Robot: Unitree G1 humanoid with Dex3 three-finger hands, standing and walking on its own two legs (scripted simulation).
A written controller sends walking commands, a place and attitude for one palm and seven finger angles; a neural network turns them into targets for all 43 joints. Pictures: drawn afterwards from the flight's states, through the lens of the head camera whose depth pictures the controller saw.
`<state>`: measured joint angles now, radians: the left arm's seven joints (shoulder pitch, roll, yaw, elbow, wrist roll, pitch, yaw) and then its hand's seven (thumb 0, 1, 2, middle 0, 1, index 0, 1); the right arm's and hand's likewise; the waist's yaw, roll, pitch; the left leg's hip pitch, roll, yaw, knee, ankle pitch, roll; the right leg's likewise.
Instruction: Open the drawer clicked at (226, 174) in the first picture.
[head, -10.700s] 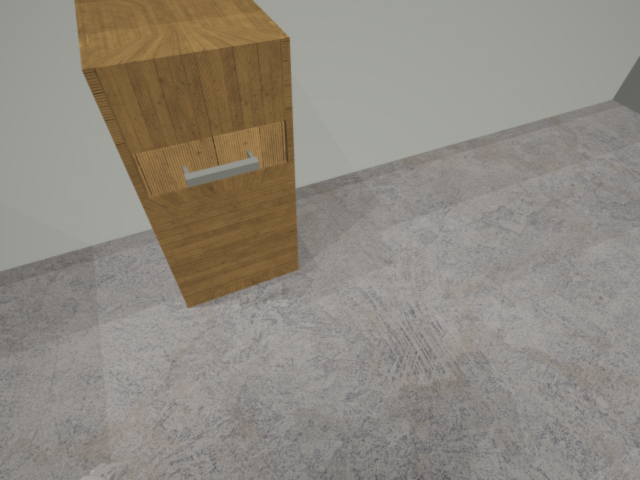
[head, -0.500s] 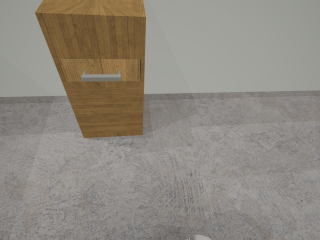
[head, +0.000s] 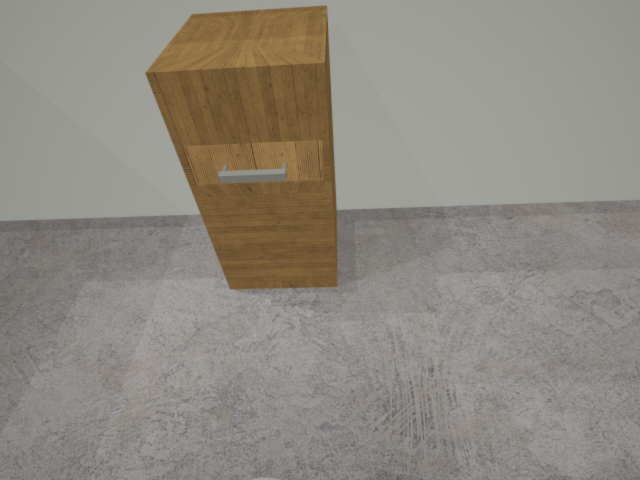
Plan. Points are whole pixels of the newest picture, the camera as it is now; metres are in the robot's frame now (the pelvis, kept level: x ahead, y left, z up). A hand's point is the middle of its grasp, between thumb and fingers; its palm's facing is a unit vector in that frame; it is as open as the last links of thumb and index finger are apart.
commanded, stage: take the last steps up to it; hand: left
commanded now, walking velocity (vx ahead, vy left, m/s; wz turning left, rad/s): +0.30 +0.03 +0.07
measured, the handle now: (253, 171) +0.94 +0.25 -0.17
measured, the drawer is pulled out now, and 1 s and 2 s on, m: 0.00 0.00 0.00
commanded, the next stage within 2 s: come to a stop and stand still in 1.22 s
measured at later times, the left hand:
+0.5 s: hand out of the picture +0.02 +0.25 -0.18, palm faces +0.09 -0.99 -0.14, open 7.4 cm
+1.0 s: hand (242, 363) +0.35 +0.17 -0.17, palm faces +0.03 -0.97 -0.22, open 7.2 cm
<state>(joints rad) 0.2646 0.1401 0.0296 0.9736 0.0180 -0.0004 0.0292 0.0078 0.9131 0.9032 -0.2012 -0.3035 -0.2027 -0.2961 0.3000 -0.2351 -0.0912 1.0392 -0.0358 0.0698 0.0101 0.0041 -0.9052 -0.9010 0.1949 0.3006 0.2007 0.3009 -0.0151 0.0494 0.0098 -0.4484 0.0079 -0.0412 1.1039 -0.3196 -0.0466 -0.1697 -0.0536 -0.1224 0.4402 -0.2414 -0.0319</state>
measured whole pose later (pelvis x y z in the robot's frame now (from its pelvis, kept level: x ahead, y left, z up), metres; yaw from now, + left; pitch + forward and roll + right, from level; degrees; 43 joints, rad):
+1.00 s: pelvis +0.25 -0.01 -0.01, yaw -1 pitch -2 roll +1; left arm 0.16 0.15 0.06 1.02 0.01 -0.06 0.02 -0.01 0.94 0.90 -0.20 -0.30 -0.20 -0.30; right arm 0.37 -0.15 -0.06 1.12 -0.02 -0.01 -0.01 0.01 -0.91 -0.90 0.20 0.30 0.20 0.30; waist -0.03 0.03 0.07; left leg -0.43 0.10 0.04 1.23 -0.35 0.01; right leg -0.29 -0.01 -0.17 0.52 -0.21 -0.08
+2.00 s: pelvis +0.39 -0.04 +0.00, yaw +0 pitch +0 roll +4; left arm 0.18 0.14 0.04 0.98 0.03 0.00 0.04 0.01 0.91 0.90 -0.20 -0.30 -0.20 -0.30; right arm 0.16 -0.24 -0.07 1.05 -0.02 0.08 -0.01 0.00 -0.91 -0.90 0.19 0.30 0.20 0.30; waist 0.03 0.03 0.08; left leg -0.34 -0.01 -0.03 1.00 -0.44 -0.06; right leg -0.28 -0.05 -0.08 0.46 -0.19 -0.06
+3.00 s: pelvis +0.40 -0.06 -0.01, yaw +0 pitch +0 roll +0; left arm 0.26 0.14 0.01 1.15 0.01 -0.01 0.04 0.01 0.95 0.90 -0.20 -0.30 -0.20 -0.30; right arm 0.24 -0.15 -0.02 1.15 -0.02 0.00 -0.06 0.01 -0.93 -0.90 0.19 0.30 0.20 0.30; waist 0.01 0.02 0.02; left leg -0.13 0.09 0.04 0.43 -0.29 -0.07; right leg -0.11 0.05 -0.11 0.42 -0.31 -0.07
